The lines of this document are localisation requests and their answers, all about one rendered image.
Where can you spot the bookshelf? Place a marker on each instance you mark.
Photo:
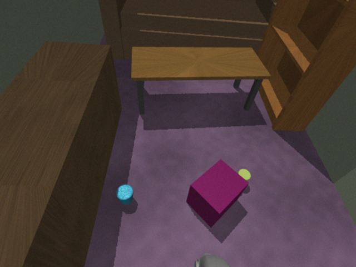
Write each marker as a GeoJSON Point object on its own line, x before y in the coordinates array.
{"type": "Point", "coordinates": [309, 48]}

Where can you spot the coffee table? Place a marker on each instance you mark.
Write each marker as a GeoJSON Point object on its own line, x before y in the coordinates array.
{"type": "Point", "coordinates": [197, 63]}

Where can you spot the sofa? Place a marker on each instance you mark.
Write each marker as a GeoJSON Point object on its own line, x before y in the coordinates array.
{"type": "Point", "coordinates": [184, 23]}

